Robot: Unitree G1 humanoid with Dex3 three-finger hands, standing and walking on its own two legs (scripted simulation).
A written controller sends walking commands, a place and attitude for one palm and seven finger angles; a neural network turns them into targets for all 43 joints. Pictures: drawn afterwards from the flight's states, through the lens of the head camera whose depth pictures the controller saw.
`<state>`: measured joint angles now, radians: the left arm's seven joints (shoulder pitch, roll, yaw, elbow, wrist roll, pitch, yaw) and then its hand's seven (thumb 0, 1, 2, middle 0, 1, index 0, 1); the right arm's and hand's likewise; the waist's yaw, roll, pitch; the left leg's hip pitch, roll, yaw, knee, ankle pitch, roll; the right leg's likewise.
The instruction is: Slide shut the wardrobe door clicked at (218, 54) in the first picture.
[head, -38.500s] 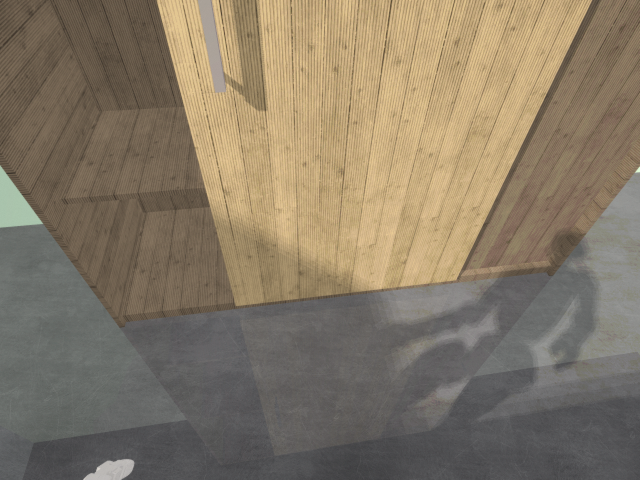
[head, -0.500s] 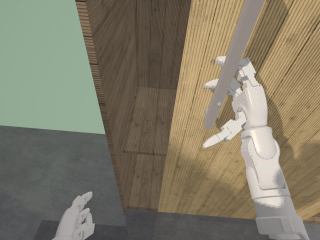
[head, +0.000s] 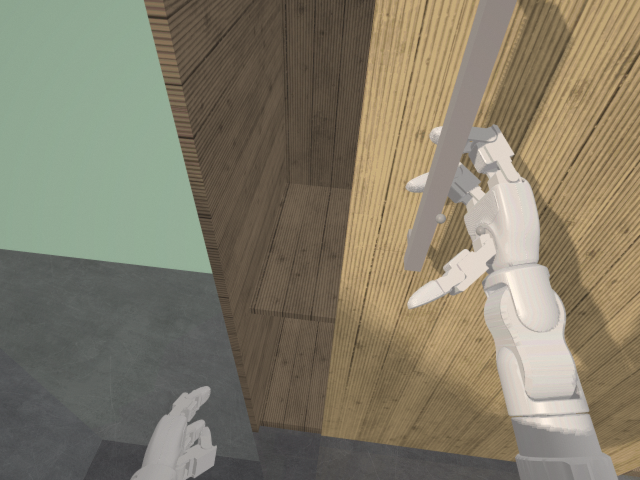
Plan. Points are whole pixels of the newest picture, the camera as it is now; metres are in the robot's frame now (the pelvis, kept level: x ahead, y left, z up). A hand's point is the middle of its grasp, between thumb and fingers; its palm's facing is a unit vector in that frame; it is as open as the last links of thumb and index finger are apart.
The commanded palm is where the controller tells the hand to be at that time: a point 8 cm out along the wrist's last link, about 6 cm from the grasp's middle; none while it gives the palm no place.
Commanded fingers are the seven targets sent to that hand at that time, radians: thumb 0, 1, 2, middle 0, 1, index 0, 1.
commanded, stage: slip the hand off the handle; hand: right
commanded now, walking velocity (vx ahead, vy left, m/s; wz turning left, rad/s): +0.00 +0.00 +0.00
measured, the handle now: (446, 140) +0.37 -0.09 +0.28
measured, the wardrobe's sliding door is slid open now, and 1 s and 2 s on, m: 0.18 0.18 0.18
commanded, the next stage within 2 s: draw the hand back to the body in 1.54 s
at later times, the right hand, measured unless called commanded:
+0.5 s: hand (440, 218) +0.32 -0.09 +0.22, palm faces -0.14 +0.98 -0.11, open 15.0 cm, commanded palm +0.30 -0.21 +0.21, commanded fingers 0.00 0.55 -0.20 0.25 1.15 0.25 1.15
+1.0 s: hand (546, 264) +0.28 -0.19 +0.21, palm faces +0.11 +0.98 -0.14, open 14.8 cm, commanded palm +0.25 -0.22 +0.21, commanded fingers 0.00 0.55 -0.20 0.25 1.15 0.25 1.15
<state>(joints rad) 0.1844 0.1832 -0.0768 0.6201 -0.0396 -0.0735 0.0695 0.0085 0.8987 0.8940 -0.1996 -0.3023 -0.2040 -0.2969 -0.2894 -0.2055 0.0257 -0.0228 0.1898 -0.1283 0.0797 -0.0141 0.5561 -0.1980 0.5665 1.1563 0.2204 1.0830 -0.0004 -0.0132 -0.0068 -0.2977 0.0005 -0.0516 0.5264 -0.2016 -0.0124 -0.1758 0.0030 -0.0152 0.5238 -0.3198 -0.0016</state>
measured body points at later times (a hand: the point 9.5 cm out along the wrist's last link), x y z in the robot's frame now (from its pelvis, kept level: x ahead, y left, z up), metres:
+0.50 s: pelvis -0.01 +0.02 +0.00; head -0.02 +0.04 +0.45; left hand +0.16 +0.26 -0.09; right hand +0.32 -0.14 +0.23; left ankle +0.05 +0.13 -0.73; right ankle -0.02 -0.12 -0.73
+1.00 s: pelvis +0.01 +0.01 +0.00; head -0.01 +0.03 +0.45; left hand +0.18 +0.24 -0.08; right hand +0.27 -0.24 +0.22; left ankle +0.05 +0.13 -0.73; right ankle -0.02 -0.12 -0.73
